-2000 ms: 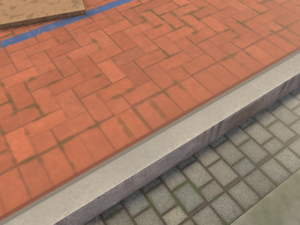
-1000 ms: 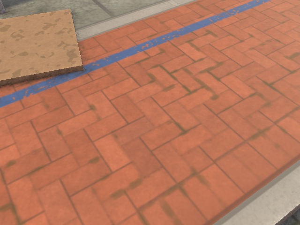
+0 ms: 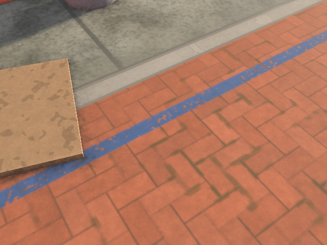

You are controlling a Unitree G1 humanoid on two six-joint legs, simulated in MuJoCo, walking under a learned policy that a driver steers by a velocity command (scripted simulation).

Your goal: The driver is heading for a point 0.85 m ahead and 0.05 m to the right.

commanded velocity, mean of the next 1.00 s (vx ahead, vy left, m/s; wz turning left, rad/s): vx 0.50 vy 0.00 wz -0.04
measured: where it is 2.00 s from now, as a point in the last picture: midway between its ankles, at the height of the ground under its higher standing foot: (173, 170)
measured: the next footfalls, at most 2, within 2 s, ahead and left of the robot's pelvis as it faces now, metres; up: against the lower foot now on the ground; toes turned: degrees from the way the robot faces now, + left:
left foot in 0.44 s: +0.43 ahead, +0.12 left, +0.00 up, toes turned +3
right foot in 1.04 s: +0.72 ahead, -0.06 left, +0.00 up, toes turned -9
